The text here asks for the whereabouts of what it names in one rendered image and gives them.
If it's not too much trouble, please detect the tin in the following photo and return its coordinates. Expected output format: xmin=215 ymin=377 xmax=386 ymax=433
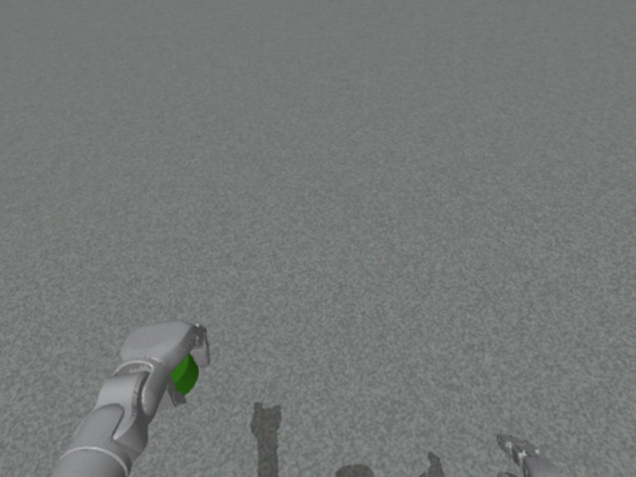
xmin=170 ymin=353 xmax=199 ymax=396

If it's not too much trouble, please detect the right robot hand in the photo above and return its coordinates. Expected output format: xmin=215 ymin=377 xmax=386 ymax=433
xmin=497 ymin=433 xmax=559 ymax=477

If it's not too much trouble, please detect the left robot arm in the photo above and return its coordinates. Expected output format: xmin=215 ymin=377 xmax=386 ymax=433
xmin=50 ymin=357 xmax=169 ymax=477

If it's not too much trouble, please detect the left robot hand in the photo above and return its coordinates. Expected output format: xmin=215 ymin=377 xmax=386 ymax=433
xmin=120 ymin=320 xmax=211 ymax=410

